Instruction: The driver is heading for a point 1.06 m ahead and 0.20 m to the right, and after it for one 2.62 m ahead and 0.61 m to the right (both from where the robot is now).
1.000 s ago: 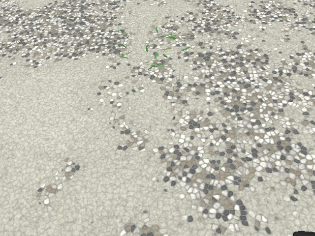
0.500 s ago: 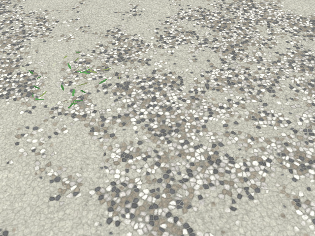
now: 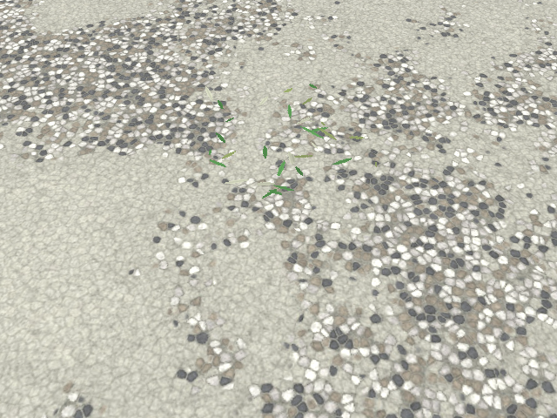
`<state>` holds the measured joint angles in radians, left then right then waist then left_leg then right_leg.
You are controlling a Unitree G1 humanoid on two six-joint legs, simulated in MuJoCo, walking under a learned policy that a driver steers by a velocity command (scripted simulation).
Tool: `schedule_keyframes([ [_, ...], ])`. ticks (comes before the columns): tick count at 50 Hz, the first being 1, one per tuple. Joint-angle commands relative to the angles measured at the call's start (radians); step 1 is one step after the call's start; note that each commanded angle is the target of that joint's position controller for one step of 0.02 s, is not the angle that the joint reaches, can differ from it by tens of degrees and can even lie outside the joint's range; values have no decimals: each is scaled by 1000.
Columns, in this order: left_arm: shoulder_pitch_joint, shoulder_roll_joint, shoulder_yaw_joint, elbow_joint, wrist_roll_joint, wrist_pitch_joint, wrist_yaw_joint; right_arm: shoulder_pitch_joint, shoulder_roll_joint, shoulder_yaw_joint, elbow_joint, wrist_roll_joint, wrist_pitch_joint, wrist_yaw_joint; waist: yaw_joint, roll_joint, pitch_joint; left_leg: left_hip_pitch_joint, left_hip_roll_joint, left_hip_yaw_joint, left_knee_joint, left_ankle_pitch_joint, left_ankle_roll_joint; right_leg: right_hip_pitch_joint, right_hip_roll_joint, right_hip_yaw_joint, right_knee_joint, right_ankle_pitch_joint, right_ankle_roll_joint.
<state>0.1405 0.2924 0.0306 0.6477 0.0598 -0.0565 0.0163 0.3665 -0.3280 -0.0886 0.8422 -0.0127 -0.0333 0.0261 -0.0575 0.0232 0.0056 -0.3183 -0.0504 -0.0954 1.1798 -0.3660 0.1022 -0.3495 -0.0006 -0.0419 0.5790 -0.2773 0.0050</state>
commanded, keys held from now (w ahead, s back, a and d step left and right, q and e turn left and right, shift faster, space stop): w+q+shift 0.04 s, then w+e+shift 0.96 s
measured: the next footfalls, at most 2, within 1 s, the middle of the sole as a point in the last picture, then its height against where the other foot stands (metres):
left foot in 0.30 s outside the picture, level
right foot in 0.76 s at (288, 274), level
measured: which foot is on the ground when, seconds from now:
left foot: up 0.00-0.28, down 0.30-0.76, up 0.78-1.00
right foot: down 0.00-0.30, up 0.32-0.74, down 0.76-1.00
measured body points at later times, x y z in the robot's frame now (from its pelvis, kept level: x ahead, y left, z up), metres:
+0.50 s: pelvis +0.43 +0.06 +0.01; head +0.46 +0.07 +0.46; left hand +0.51 +0.33 -0.12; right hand +0.48 -0.22 -0.11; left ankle +0.40 +0.15 -0.73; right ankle +0.41 -0.08 -0.63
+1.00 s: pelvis +0.89 -0.04 +0.01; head +0.91 -0.05 +0.46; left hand +1.01 +0.22 -0.12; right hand +1.00 -0.35 -0.05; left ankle +1.11 +0.08 -0.65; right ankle +0.83 -0.03 -0.73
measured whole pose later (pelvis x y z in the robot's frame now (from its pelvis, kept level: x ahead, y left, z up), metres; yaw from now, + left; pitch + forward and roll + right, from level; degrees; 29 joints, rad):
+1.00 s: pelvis +0.89 -0.04 +0.01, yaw -31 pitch +0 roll +0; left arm 0.46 0.31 0.07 0.86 0.01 -0.04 -0.01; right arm 0.02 -0.24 0.03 0.59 -0.06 -0.06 0.01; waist 0.07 0.00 0.04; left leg -0.71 0.16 -0.11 0.97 -0.20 -0.07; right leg -0.09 0.23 0.10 0.39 -0.28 -0.19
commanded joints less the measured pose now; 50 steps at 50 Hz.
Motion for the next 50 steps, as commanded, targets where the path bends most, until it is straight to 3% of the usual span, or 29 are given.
schedule_keyframes([
  [1,173,98,36,24,-6,-17,7,-123,-34,12,-129,-27,8,35,97,-125,35,-449,138,8,94,71,-10,305,-304,374,-394,-258,-116],
  [5,259,54,20,110,-24,-65,-19,-258,19,45,-209,-33,18,60,68,-110,100,-531,121,-58,7,158,-13,269,-278,227,-469,-26,-137],
  [8,226,92,26,128,-33,-71,-22,-393,-24,59,-274,-34,4,75,34,-83,155,-426,97,43,-309,272,-23,178,-217,57,-561,148,-142],
  [10,273,114,27,158,-57,-68,-28,-449,0,79,-281,-35,-9,86,53,-53,146,-175,82,174,-443,365,-8,85,-201,41,-633,355,-158],
  [11,283,163,36,170,-54,-68,-32,-441,-6,81,-280,-33,-13,81,38,-68,145,-115,73,174,-474,344,-3,116,-228,44,-600,515,-167],
  [13,303,243,53,195,-49,-63,-31,-334,-64,59,-247,-41,-13,48,-27,-86,21,51,3,182,-504,199,11,256,-238,12,-366,1022,-149],
  [14,294,264,57,202,-47,-52,-25,-142,-100,39,-188,-44,-16,28,-124,-96,-87,282,-25,173,-548,170,13,220,-217,1,-120,1067,-132],
  [15,287,245,50,198,-50,-50,-24,40,-166,12,-136,-58,-19,4,-216,-95,-184,565,58,93,-562,146,9,37,-160,-2,180,849,-116],
  [16,355,67,15,164,-49,-48,-33,119,-270,-13,-121,-84,-31,-18,-143,175,-328,794,375,-283,-641,-233,20,-221,-27,17,604,-69,-109],
  [17,380,74,18,127,-84,-44,-28,116,-288,-16,-151,-70,-30,-23,-114,225,-476,757,528,-680,-848,-382,35,-310,22,144,824,-185,-124],
  [18,273,133,38,120,-78,-32,-25,26,-214,-5,-135,-55,-29,-24,-84,98,-285,608,465,-566,-888,-356,25,-389,-35,146,847,-55,-128],
  [19,243,103,29,119,-69,-29,-32,-49,-139,13,-130,-46,-36,-24,-39,67,-124,452,427,-408,-896,-208,29,-403,-76,121,787,19,-120],
  [20,248,77,25,139,-61,-19,-41,-94,-100,20,-123,-45,-44,-21,4,56,-61,346,382,-289,-919,-72,18,-364,-106,117,745,43,-108],
  [22,287,40,24,162,-42,18,-56,-100,-52,32,-101,-28,-59,-22,64,83,-19,215,347,-130,-971,30,6,-294,-132,108,723,44,-87],
  [24,204,13,23,134,-39,46,-67,-83,-24,36,-66,-5,-82,-16,80,57,50,199,328,-4,-1024,151,-11,-364,-154,97,697,68,-80],
  [27,70,1,17,90,-45,58,-83,-77,27,47,-33,-6,-96,-14,84,46,107,186,217,238,-1066,382,-62,-407,-120,28,600,223,-85],
  [28,32,-18,5,53,-46,55,-90,-64,0,44,-31,-8,-104,-15,94,87,116,170,247,265,-1063,482,-53,-394,-133,15,528,279,-93],
  [31,-77,13,-4,21,-43,48,-107,-46,-37,38,-12,-9,-101,-32,93,-1,149,232,220,378,-1094,704,-78,-317,-78,-94,285,360,-133],
  [33,-74,23,-6,20,-49,47,-112,-13,-98,31,-15,-7,-99,-48,110,17,101,315,248,412,-993,1202,-98,-197,0,-161,206,375,-167],
  [35,78,85,10,55,-45,48,-99,-31,-173,9,-31,-17,-68,-66,207,76,12,399,291,392,-758,1513,-103,-40,65,-179,182,253,-201],
  [37,472,188,65,174,-46,47,-68,-119,-199,-3,-69,-29,-29,-63,381,51,-171,256,293,340,-220,1379,-66,396,108,-86,139,128,-254],
  [38,455,226,100,176,-79,58,-43,-156,-145,2,-65,-20,-28,-43,370,-137,-123,32,92,334,222,519,-85,522,66,47,13,86,-292],
  [39,299,343,112,135,-35,72,-40,-23,-24,43,-167,-27,-52,-26,123,-342,-144,-423,-25,221,557,-131,-148,713,-147,544,-20,182,-462],
  [40,297,351,124,92,-43,74,-38,-85,-62,52,-216,-26,-79,-30,188,-179,-286,-539,0,13,576,-94,-127,772,-243,838,-243,-134,-545],
  [41,288,276,110,105,-41,67,-25,-148,-88,55,-221,-29,-99,-29,159,-25,-112,-574,59,-9,447,-34,-114,601,-251,858,-367,-252,-473],
  [42,261,216,93,126,-43,56,-21,-172,-85,57,-226,-30,-99,-29,97,63,-4,-514,111,-9,301,12,-115,428,-217,774,-381,-200,-419],
  [45,194,167,68,116,-50,7,-13,-158,-57,74,-211,-68,-36,-29,8,80,72,-326,176,9,108,-5,-160,87,-83,537,-384,24,-374],
  [47,198,179,71,110,-55,-16,-19,-248,-37,84,-254,-63,-19,-20,23,60,96,-273,190,57,-81,57,-184,-27,-23,450,-418,100,-365],
  [50,232,185,82,112,-58,-21,-27,-414,7,106,-320,-33,-24,-4,95,5,104,-192,154,96,-387,349,-183,-44,39,394,-414,248,-302],
])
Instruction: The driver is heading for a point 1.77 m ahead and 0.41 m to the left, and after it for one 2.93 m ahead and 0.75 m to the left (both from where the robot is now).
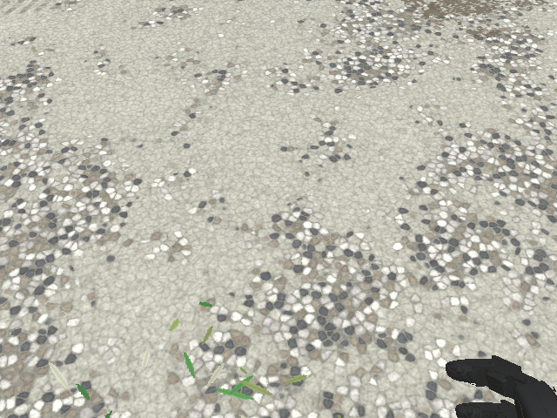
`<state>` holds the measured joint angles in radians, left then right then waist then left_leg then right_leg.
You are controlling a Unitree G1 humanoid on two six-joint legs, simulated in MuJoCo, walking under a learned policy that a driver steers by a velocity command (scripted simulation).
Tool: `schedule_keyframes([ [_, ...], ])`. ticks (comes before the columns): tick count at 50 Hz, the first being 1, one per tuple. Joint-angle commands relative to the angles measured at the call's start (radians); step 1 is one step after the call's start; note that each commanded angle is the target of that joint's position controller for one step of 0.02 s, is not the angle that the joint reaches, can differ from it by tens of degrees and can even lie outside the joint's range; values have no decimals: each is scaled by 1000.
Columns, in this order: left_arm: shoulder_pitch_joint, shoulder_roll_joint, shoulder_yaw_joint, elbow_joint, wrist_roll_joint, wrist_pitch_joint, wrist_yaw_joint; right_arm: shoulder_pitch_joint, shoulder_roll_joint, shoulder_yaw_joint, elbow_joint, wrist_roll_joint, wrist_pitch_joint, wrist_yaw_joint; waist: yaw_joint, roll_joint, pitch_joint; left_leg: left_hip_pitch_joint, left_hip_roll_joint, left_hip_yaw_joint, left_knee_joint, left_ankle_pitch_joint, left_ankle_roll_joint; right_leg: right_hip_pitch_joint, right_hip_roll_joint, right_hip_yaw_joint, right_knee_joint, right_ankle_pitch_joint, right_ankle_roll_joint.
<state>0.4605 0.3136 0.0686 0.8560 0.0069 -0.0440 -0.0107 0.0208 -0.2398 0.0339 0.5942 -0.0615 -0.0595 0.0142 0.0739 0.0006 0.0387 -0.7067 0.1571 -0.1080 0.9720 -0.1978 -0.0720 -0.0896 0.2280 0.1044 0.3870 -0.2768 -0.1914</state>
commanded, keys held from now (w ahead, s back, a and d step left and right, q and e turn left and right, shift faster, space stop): w+q+shift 0.90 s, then w+e+shift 0.10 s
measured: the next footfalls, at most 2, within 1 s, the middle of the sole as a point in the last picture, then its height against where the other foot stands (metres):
left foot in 0.18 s outside the picture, level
right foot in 0.62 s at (314, 294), level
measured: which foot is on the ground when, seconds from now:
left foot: up 0.00-0.16, down 0.18-0.60, up 0.62-1.00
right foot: down 0.00-0.20, up 0.22-0.60, down 0.62-1.00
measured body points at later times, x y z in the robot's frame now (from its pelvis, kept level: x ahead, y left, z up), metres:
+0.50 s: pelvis +0.48 +0.09 +0.01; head +0.51 +0.09 +0.46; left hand +0.73 +0.31 -0.04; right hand +0.40 -0.19 -0.11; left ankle +0.36 +0.16 -0.73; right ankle +0.68 -0.05 -0.68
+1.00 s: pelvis +0.93 +0.19 -0.02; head +0.96 +0.22 +0.42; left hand +0.71 +0.38 -0.15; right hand +1.30 +0.16 -0.06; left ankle +1.06 +0.35 -0.71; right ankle +0.78 -0.02 -0.73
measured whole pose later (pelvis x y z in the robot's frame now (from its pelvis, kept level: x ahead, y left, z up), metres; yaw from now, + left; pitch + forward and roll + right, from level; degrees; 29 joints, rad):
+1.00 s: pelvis +0.93 +0.19 -0.02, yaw +33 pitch +2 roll -1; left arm 0.53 0.31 0.04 0.93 0.03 -0.10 0.01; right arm -0.08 -0.33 -0.02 0.59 -0.04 -0.02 0.09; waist 0.09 0.02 0.03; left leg -0.71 -0.01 0.10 0.72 -0.07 0.16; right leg 0.27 -0.03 -0.27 0.21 -0.45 0.05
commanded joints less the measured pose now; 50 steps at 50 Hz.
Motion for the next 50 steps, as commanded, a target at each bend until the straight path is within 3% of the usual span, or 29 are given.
schedule_keyframes([
  [1,-67,160,44,-85,-11,-36,-4,-68,-75,-14,-68,23,-2,11,-18,7,48,220,-69,130,-267,278,9,-246,-192,216,-219,339,-84],
  [4,9,140,34,-44,-16,-54,-5,-102,-87,-20,-62,27,-15,13,42,-16,20,257,-94,164,-423,412,79,-41,-258,179,-238,529,-40],
  [6,6,180,38,-31,1,-60,4,-62,-140,-44,-48,26,-16,2,15,-47,-24,275,-146,189,-464,297,129,141,-298,139,-141,851,-3],
  [8,-27,228,48,-25,36,-48,17,193,-212,-84,26,42,-16,-13,-124,-108,-160,452,-211,197,-437,91,170,243,-332,98,150,1165,33],
  [9,-95,216,46,-34,52,-37,23,424,-242,-104,95,47,-10,-27,-258,-97,-232,660,-188,193,-442,39,192,142,-307,42,423,1120,49],
  [10,-137,128,22,-61,60,-40,28,636,-305,-123,143,36,-3,-41,-334,32,-316,885,-38,-6,-374,-208,226,-81,-236,-19,859,707,63],
  [11,35,9,-10,-106,-2,-60,-3,549,-365,-140,158,27,1,-22,-131,474,-382,1102,165,-746,-662,-389,389,-503,-30,-11,1126,-142,133],
  [12,-47,75,-22,-99,30,-64,8,392,-268,-136,116,31,7,0,-132,209,-230,1027,146,-806,-739,-472,408,-672,-142,14,1127,-80,104],
  [13,-178,102,-22,-122,38,-71,4,344,-216,-127,108,42,3,6,-141,45,-150,901,119,-642,-724,-384,400,-668,-201,26,1068,3,111],
  [14,-245,103,-27,-147,48,-75,1,365,-182,-120,139,42,1,11,-128,-52,-81,768,76,-542,-732,-266,376,-626,-231,12,973,20,117],
  [17,-293,51,-55,-209,82,-44,-13,424,-162,-108,211,50,-17,-2,-61,17,11,576,-33,-394,-769,-133,358,-586,-280,-9,788,-38,167],
  [19,-364,48,-70,-250,78,-33,-20,440,-185,-115,214,56,-25,-4,-63,30,48,489,-51,-354,-823,-79,376,-591,-298,-45,650,-35,201],
  [21,-493,37,-88,-304,56,-39,-32,427,-191,-124,205,56,-26,-4,-86,32,87,385,-90,-299,-874,0,358,-517,-288,-87,441,118,228],
  [23,-556,16,-100,-328,38,-41,-39,434,-210,-137,207,67,-28,2,-117,51,73,337,-118,-259,-887,143,314,-370,-259,-116,280,292,231],
  [26,-579,37,-92,-339,30,-44,-25,478,-228,-146,221,80,-28,4,-144,51,23,464,-96,-264,-816,385,274,-288,-232,-112,187,374,213],
  [28,-516,73,-73,-325,33,-48,-9,490,-241,-150,229,75,-23,-6,-116,48,-46,558,-97,-258,-654,621,235,-177,-197,-111,125,269,192],
  [29,-400,103,-56,-292,32,-53,4,484,-269,-156,231,70,-22,-6,-59,44,-131,570,-115,-239,-485,730,215,-38,-176,-120,119,191,177],
  [30,-228,137,-35,-252,34,-59,21,439,-284,-161,218,69,-26,-1,37,40,-215,461,-152,-226,-258,654,195,183,-239,-71,129,146,157],
  [31,-9,217,-1,-227,54,-60,46,409,-204,-140,187,67,-39,-2,123,-47,-359,327,-197,-157,45,361,196,408,-455,132,121,-195,121],
  [32,-16,272,13,-222,85,-52,46,507,-66,-104,146,108,-33,-9,35,-292,-480,44,-280,-49,338,-323,175,596,-739,637,-33,-456,29],
  [33,-82,224,21,-219,58,-39,43,452,-141,-103,141,81,-15,-16,22,-253,-399,-71,-193,-5,419,-216,190,493,-706,736,-100,-551,3],
  [34,-152,117,-1,-223,49,-40,38,346,-171,-112,145,60,-3,-11,26,-133,-231,-99,-146,16,389,-125,188,350,-643,537,-103,-435,26],
  [35,-167,72,-11,-202,50,-43,31,291,-163,-112,140,47,5,1,14,-52,-135,-83,-118,23,352,-91,180,233,-599,381,-111,-227,37],
  [36,-155,58,-14,-180,53,-48,32,255,-145,-111,132,37,16,14,0,-47,-84,-70,-97,27,333,-90,173,161,-563,269,-126,-80,54],
  [40,-102,11,-23,-90,13,-79,13,138,-70,-86,40,26,63,49,-60,-93,0,-130,-41,54,294,-69,160,66,-527,-5,-190,232,98],
  [44,-176,54,-15,-77,15,-95,13,14,-87,-65,-43,30,62,82,-111,-72,61,-12,-58,140,20,176,169,-58,-443,-269,-278,392,141],
  [47,-64,101,-14,-32,18,-99,13,-54,-74,-47,-48,23,49,91,-88,-28,93,218,-158,242,-204,245,220,-73,-439,-337,-300,790,135],
  [49,-34,189,0,-17,18,-80,21,38,-126,-61,-2,14,40,71,-153,-82,27,366,-248,252,-249,126,247,33,-475,-328,-154,1190,110],
  [50,-46,231,6,-16,19,-62,28,170,-171,-79,39,7,37,57,-232,-99,-50,528,-275,231,-272,40,264,36,-494,-320,44,1291,93],
])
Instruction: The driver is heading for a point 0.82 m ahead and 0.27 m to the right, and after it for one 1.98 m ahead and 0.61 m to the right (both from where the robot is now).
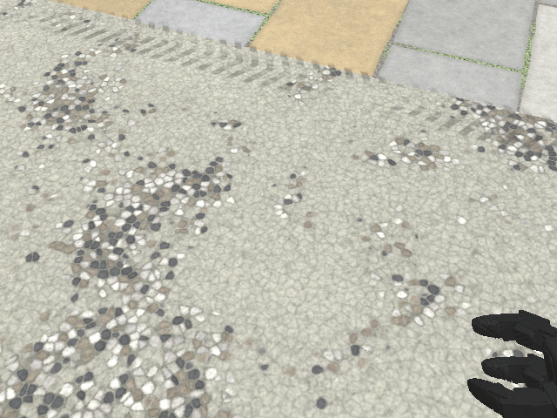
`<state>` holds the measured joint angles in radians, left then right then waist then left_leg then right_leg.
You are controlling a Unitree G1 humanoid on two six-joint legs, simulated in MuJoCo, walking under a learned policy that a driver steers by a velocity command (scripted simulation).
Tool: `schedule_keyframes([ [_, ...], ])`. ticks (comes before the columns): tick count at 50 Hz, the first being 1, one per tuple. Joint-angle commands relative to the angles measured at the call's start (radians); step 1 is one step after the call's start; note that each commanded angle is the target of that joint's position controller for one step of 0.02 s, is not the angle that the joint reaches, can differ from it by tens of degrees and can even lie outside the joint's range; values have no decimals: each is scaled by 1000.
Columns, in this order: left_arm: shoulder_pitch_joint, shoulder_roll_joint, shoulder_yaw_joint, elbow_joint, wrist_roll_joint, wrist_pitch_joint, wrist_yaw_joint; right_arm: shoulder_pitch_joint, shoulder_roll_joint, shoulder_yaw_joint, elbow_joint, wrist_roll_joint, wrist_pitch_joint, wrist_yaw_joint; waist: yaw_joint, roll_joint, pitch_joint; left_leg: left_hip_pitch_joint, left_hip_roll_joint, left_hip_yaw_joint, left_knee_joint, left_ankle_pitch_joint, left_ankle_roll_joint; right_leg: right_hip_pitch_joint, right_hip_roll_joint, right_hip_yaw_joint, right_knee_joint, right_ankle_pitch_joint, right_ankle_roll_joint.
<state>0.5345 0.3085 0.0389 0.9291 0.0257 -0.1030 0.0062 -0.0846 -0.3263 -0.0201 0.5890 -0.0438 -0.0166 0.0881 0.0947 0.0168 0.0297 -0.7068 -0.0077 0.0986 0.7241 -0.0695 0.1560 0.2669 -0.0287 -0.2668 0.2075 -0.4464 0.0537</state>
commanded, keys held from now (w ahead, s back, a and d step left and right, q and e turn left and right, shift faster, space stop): w+e+shift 0.68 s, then e+shift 0.14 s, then q+shift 0.18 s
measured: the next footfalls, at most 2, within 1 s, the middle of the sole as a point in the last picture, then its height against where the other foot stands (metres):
left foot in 0.04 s outside the picture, level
right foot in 0.48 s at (370, 338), level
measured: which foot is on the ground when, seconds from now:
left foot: up 0.00-0.02, down 0.04-0.48, up 0.50-0.88, down 0.90-1.00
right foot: down 0.00-0.04, up 0.06-0.46, down 0.48-0.90, up 0.92-1.00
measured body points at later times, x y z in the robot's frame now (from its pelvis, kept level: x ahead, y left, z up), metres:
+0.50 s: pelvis +0.49 -0.06 -0.01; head +0.50 -0.07 +0.44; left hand +0.71 +0.16 -0.11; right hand +0.41 -0.33 -0.15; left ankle +0.22 +0.07 -0.65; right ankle +0.62 -0.12 -0.71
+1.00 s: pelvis +0.89 -0.18 +0.01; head +0.92 -0.22 +0.45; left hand +1.11 +0.02 -0.11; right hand +0.90 -0.50 -0.08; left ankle +1.06 -0.18 -0.71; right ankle +0.69 -0.17 -0.59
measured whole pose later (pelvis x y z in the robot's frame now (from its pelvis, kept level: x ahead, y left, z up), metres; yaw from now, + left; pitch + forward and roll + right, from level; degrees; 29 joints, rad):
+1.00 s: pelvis +0.89 -0.18 +0.01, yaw -39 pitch +1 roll +2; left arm 0.31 0.29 0.05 0.81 -0.01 -0.01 0.02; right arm 0.07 -0.28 -0.02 0.67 -0.01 -0.11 0.01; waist 0.03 0.01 0.08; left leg -0.48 -0.09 -0.06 0.50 -0.05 0.02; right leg -0.32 0.15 0.18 1.36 -0.54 0.03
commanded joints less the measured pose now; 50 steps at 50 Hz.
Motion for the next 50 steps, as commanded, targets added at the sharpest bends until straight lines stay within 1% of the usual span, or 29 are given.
schedule_keyframes([
  [1,-149,248,34,-91,-3,12,18,478,-120,-47,109,-14,-7,-36,-361,-110,-133,765,-97,-32,-108,-89,59,-390,-231,58,493,1418,-160],
  [2,-125,192,23,-98,3,19,12,576,-199,-75,144,-24,-4,-60,-365,-49,-222,994,28,-178,-102,-231,64,-572,-148,85,879,860,-153],
  [3,28,30,-10,-144,-39,17,-5,506,-290,-90,106,-38,-11,-74,-196,244,-403,1222,411,-700,-196,-286,128,-880,19,204,1335,-67,-118],
  [4,-106,146,12,-178,-47,10,4,525,-261,-97,85,-16,-10,-80,-287,60,-472,1164,417,-838,-354,-344,131,-967,44,380,1406,35,-139],
  [6,-179,96,2,-178,-38,12,-3,429,-147,-70,146,-7,-38,-87,-174,-27,-78,786,344,-559,-437,-241,90,-1007,-61,340,1240,162,-135],
  [9,-107,38,0,-113,-8,73,-32,376,-46,-42,171,5,-81,-84,-72,-4,7,520,260,-317,-547,-196,25,-848,-118,356,1109,186,-117],
  [13,-306,-6,-2,-175,-14,90,-56,392,-20,-38,215,26,-120,-71,-75,21,111,519,175,-35,-644,63,-41,-984,-126,298,933,369,-118],
  [15,-360,-17,-7,-190,-25,83,-65,380,-8,-33,220,24,-125,-73,-73,20,97,547,116,95,-645,213,-72,-964,-91,234,809,494,-134],
  [18,-470,-20,-18,-238,-15,71,-88,427,-43,-35,240,38,-131,-90,-84,0,123,617,158,172,-662,492,-99,-878,-54,130,560,622,-180],
  [20,-435,12,-10,-226,-12,72,-90,448,-98,-43,240,34,-119,-111,-58,29,57,753,177,188,-552,904,-126,-787,39,64,498,607,-210],
  [22,-223,76,14,-174,-21,79,-78,405,-176,-65,218,17,-81,-133,67,101,-76,813,213,178,-262,1224,-138,-576,115,55,516,452,-237],
  [24,146,172,69,-73,-19,87,-46,307,-195,-75,187,3,-45,-127,244,65,-211,627,205,144,337,1007,-112,-183,128,168,460,267,-306],
  [25,71,206,96,-76,-48,104,-27,252,-83,-52,177,2,-55,-101,188,-174,-96,342,-12,118,760,-29,-130,-123,58,331,395,235,-335],
  [26,-42,336,113,-121,-1,113,-30,391,-2,-19,48,23,-81,-89,-20,-365,-243,-93,-101,-62,1053,-439,-192,142,-174,927,260,227,-578],
  [27,-75,292,115,-163,-7,110,-25,332,-43,-5,38,6,-109,-94,31,-119,-294,-172,-42,-202,1007,-367,-162,144,-234,1129,62,3,-581],
  [28,-84,209,96,-143,-5,103,-13,280,-72,-6,39,8,-124,-92,-5,31,-124,-160,16,-214,865,-295,-153,-48,-217,1071,-1,-45,-505],
  [29,-106,161,81,-122,-6,92,-11,253,-62,-2,31,1,-120,-92,-62,93,-40,-92,64,-208,730,-270,-158,-214,-173,971,-2,30,-451],
  [32,-162,135,61,-136,-20,47,-4,267,-44,14,37,-36,-51,-88,-138,78,37,73,124,-180,542,-285,-204,-527,-40,739,-15,220,-407],
  [34,-155,158,67,-146,-24,28,-10,170,-31,25,-10,-32,-37,-78,-118,50,66,114,134,-130,358,-217,-225,-627,14,665,-52,304,-401],
  [36,-136,159,71,-141,-28,30,-9,58,-3,39,-57,-13,-47,-71,-80,29,103,147,99,-87,152,-32,-232,-640,58,606,-2,671,-348],
  [40,-43,171,87,-111,-40,61,-11,6,14,47,-78,11,-59,-81,11,-57,-20,288,-48,-40,-125,171,-189,-487,115,571,184,1017,-200],
  [41,-28,58,63,-124,-101,65,16,-90,-9,10,-135,56,-106,-90,16,-6,-46,402,-110,-142,-279,152,-200,-520,117,701,221,772,-157],
  [42,-52,96,62,-120,-85,64,28,-52,-57,-12,-127,74,-119,-97,-26,-31,-78,424,-108,-124,-314,215,-197,-440,82,693,243,792,-150],
  [44,-139,151,78,-144,-50,71,47,211,-104,-44,-48,51,-137,-108,-163,-131,-217,614,-58,-102,-368,484,-163,-330,97,595,534,876,-91],
  [45,-176,69,49,-177,-22,72,45,426,-118,-43,11,30,-135,-104,-239,-124,-361,882,105,-213,-247,643,-105,-436,120,528,830,559,-43],
  [46,37,-60,14,-166,1,71,31,487,-133,-33,50,-12,-129,-87,-133,233,-495,1180,394,-624,-139,1170,96,-725,277,516,1212,-307,5],
  [47,229,0,8,-96,-37,71,8,543,-122,-47,97,14,-122,-63,-122,246,-613,1250,496,-902,-160,898,247,-830,217,610,1378,-250,7],
  [48,121,53,13,-108,-67,86,-1,423,-113,-61,72,41,-109,-63,-133,186,-512,1151,446,-903,-252,431,255,-927,127,539,1408,-159,10],
  [50,-257,131,33,-227,-11,92,20,216,-50,-33,15,52,-81,-78,-121,-59,-190,702,255,-699,-388,179,126,-928,65,397,1237,7,0],
])
Keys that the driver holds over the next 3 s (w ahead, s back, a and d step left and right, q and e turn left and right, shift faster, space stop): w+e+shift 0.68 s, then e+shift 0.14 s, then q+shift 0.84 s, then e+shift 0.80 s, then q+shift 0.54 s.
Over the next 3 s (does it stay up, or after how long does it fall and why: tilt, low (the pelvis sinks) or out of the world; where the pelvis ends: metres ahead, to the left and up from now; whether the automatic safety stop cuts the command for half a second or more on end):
stays up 1.01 -0.27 0.03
